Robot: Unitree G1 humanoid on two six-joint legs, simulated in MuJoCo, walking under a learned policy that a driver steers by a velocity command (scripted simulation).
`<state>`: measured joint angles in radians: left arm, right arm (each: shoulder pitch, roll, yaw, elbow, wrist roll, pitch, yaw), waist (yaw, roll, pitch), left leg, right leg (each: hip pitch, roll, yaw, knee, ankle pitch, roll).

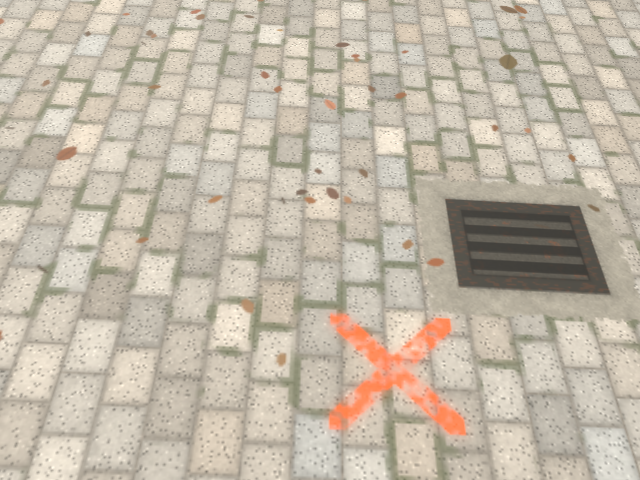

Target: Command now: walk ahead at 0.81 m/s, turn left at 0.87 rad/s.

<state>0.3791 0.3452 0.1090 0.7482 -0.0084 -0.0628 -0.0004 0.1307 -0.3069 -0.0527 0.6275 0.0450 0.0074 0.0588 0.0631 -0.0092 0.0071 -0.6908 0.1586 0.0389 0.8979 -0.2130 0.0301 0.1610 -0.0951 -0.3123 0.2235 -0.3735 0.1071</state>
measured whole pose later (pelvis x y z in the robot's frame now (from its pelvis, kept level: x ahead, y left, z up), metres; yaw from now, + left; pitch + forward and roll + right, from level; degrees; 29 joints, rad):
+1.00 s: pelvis +0.82 +0.37 -0.01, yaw +11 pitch +1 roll +1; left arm 0.56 0.26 0.06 0.80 -0.04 -0.06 0.00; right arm -0.08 -0.25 0.00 0.55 0.01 -0.16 0.00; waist 0.13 -0.03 0.02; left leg -0.50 -0.01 -0.12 0.58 -0.12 -0.03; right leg 0.01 0.07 0.30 0.69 -0.55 -0.05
